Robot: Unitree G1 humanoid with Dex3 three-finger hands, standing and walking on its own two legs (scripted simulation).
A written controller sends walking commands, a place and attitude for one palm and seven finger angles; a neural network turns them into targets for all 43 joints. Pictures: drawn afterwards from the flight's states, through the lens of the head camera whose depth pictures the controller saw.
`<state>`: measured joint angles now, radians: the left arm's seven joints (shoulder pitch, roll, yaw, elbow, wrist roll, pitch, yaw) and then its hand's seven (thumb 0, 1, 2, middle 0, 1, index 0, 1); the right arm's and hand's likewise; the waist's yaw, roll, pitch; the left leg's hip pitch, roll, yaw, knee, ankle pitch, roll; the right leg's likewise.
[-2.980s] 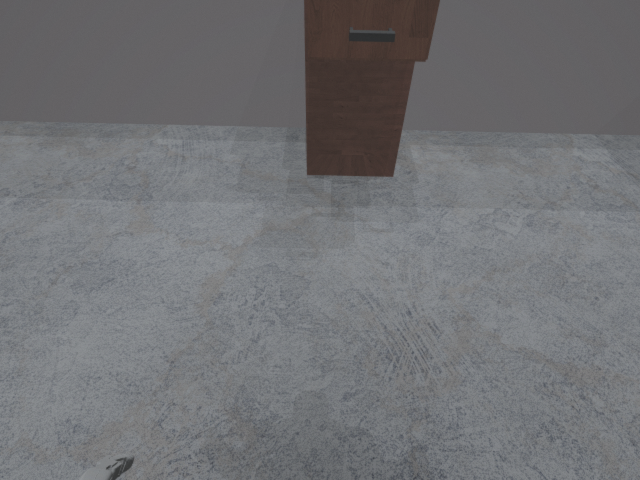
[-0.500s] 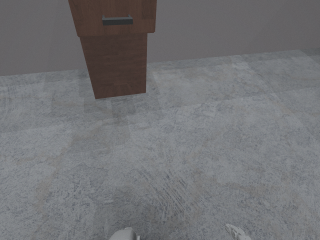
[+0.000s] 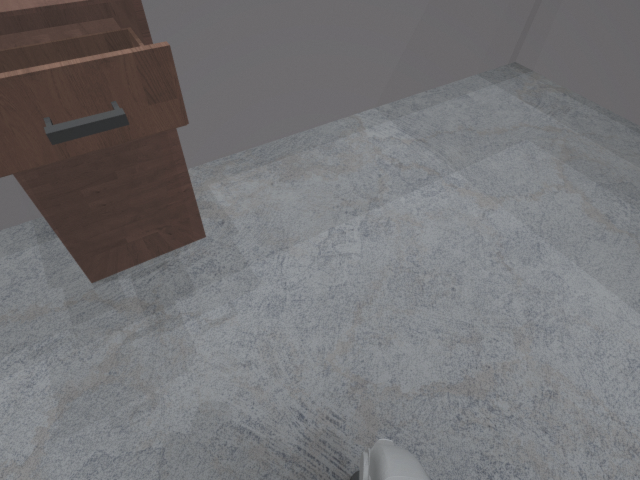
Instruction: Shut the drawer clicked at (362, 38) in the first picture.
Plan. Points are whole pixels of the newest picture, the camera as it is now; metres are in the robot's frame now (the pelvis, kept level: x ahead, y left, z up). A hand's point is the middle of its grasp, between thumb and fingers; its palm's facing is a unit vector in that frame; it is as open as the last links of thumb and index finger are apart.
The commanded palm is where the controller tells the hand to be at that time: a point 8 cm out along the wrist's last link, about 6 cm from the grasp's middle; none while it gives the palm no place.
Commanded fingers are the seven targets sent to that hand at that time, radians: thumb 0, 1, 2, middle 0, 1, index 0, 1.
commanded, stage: walk to a spot facing it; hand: left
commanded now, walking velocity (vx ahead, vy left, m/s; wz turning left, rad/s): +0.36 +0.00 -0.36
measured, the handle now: (85, 119) +0.73 +0.45 +0.03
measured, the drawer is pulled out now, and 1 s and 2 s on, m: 0.29 0.29 0.29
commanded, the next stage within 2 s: turn to face it in 0.44 s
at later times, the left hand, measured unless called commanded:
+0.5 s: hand (223, 428) +0.23 +0.14 -0.17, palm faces -0.03 -0.98 -0.21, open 7.3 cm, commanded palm none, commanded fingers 0.00 0.90 0.90 -0.20 -0.30 -0.20 -0.30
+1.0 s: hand (208, 335) +0.38 +0.19 -0.17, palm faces +0.15 -0.97 -0.21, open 7.4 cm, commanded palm none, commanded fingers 0.00 0.90 0.90 -0.20 -0.30 -0.20 -0.30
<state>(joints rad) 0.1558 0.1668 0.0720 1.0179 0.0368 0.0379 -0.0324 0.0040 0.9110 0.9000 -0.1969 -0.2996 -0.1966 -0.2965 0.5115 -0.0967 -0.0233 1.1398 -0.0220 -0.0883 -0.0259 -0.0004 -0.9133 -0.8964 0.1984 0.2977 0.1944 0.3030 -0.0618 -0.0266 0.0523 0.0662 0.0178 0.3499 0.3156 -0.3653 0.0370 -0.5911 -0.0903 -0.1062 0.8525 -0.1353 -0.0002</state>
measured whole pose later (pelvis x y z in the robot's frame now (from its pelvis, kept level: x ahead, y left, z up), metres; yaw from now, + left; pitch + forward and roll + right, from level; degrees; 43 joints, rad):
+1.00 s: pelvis +0.31 -0.01 +0.00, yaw +6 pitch -1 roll -1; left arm 0.18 0.19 0.08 0.95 0.03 0.04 0.02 0.00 0.91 0.90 -0.20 -0.30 -0.20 -0.30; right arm 0.24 -0.18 -0.06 0.99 -0.02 0.02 0.01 -0.01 -0.93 -0.90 0.20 0.30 0.20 0.30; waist -0.02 -0.01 0.03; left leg -0.35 -0.05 0.02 0.46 -0.10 0.09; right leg -0.49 -0.08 -0.01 1.00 -0.34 0.08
